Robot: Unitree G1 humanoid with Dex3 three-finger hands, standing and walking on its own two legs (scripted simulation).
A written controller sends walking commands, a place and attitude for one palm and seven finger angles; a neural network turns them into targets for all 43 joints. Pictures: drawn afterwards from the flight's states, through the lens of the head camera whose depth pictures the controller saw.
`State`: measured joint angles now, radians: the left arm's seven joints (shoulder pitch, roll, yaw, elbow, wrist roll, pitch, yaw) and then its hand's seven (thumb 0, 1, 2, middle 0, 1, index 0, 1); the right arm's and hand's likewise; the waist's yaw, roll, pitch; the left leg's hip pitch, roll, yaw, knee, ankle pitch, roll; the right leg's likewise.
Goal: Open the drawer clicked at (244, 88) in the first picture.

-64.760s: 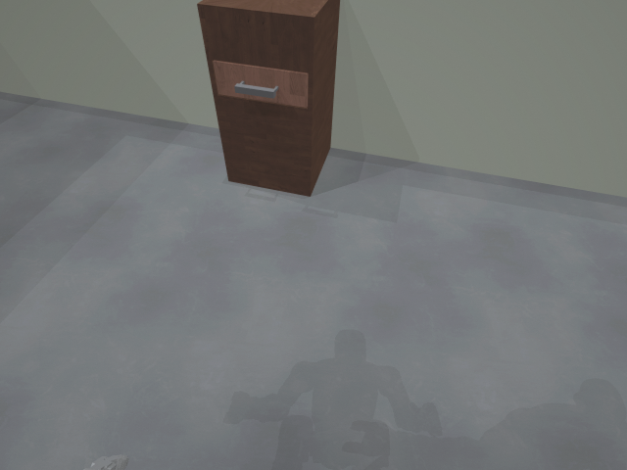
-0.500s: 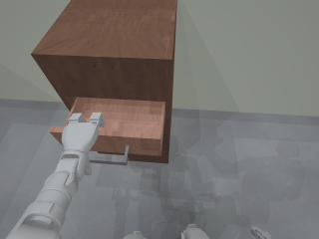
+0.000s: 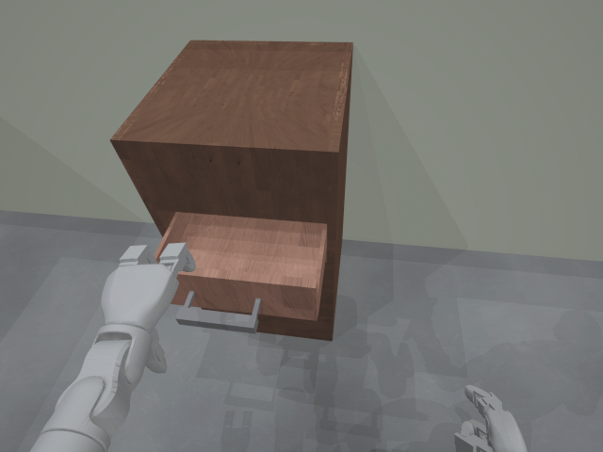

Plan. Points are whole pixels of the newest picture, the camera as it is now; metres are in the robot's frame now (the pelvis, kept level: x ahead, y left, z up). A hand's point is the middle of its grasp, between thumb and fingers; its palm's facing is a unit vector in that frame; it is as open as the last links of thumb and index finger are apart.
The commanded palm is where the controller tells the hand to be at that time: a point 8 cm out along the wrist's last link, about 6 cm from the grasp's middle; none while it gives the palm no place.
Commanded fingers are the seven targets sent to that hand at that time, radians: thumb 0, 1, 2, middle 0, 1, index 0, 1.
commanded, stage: draw the hand back to the body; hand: left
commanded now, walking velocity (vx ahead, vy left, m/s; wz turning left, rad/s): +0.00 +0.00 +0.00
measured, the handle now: (220, 309) +0.41 +0.22 -0.20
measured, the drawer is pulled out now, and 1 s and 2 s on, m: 0.16 0.16 0.16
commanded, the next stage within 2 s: step back with the hand held close in 1.12 s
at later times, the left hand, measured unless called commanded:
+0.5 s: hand (114, 297) +0.24 +0.22 +0.14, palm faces +0.36 -0.87 -0.33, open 12.3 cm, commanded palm +0.19 +0.26 +0.16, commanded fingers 0.00 0.20 0.60 -0.25 -0.75 -0.25 -0.75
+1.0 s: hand (46, 312) +0.20 +0.25 +0.19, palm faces +0.44 -0.81 -0.39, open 8.0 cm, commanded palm +0.15 +0.28 +0.20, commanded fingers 0.00 0.90 0.90 -0.20 -0.30 -0.20 -0.30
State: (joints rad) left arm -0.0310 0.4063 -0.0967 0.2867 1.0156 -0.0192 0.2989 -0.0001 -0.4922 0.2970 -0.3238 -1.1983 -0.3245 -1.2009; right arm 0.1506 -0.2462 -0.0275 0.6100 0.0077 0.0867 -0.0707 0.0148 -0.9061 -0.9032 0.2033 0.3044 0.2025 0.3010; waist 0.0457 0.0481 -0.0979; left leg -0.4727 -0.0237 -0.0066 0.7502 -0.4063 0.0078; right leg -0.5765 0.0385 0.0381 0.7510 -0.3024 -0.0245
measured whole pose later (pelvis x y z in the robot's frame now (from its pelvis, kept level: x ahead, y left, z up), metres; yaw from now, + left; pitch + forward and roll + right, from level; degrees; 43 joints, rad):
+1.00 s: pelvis +0.03 +0.00 +0.03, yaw +1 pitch -3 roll -1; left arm 0.52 0.32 0.30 -0.43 -0.06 -0.17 0.11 0.01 0.72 0.82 -0.22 -0.41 -0.23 -0.41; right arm 0.19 -0.21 0.01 0.64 0.00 -0.17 -0.09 0.02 -0.90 -0.90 0.20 0.30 0.20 0.30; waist 0.07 0.07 0.01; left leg -0.08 0.00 -0.04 0.44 -0.31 0.00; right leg -0.16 0.05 0.01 0.41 -0.20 -0.03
